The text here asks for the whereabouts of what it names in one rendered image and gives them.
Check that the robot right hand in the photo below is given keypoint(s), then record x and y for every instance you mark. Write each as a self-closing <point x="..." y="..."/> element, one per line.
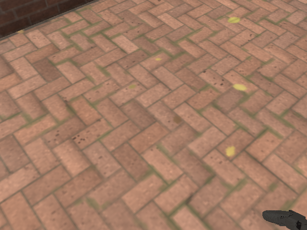
<point x="291" y="219"/>

